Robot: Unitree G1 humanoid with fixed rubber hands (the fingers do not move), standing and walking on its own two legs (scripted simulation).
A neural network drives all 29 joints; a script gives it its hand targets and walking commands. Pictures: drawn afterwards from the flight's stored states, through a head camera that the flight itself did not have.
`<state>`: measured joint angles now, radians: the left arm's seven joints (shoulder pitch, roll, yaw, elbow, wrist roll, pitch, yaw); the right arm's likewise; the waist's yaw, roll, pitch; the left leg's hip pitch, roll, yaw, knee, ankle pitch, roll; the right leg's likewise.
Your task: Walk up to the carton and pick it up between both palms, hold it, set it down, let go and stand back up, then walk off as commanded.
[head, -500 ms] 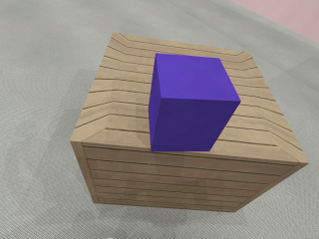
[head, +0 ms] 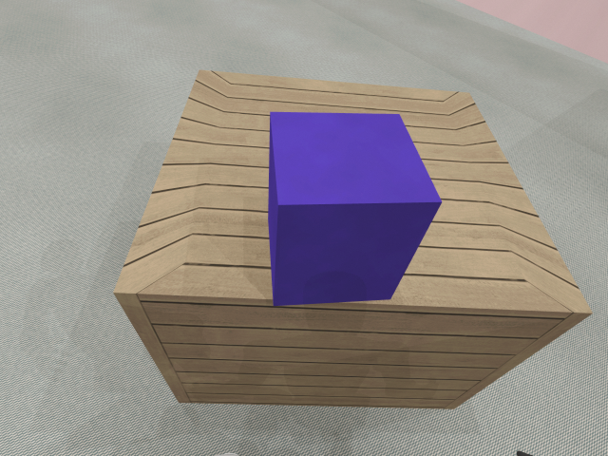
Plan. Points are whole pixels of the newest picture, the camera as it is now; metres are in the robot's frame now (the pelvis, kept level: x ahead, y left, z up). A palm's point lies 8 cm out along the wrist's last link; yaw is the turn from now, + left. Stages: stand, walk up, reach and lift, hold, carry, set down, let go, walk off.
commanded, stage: walk up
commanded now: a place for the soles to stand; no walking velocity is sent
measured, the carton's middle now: (334, 212) +0.50 -0.02 +0.03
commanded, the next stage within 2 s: none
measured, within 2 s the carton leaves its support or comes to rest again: neither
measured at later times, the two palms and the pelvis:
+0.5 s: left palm out of the picture +0.04 +0.31 -0.10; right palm out of the picture +0.11 -0.32 -0.09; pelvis -0.02 -0.01 +0.00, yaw +0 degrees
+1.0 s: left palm out of the picture +0.08 +0.27 -0.09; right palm out of the picture +0.14 -0.37 -0.09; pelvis +0.05 -0.05 +0.00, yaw -1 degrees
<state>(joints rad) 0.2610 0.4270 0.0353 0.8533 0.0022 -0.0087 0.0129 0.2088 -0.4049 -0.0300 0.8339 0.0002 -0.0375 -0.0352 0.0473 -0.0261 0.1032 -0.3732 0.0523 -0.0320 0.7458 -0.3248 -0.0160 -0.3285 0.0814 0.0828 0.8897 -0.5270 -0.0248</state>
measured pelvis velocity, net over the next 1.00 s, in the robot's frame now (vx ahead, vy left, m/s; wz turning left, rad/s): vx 0.05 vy -0.05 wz -0.02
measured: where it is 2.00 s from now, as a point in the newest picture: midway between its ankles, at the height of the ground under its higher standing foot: outside the picture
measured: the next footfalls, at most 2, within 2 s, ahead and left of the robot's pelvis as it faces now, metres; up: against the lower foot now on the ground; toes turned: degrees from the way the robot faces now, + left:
left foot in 1.12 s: +0.22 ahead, +0.10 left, +0.00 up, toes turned -2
right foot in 1.42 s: +0.13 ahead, -0.15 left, +0.00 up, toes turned +2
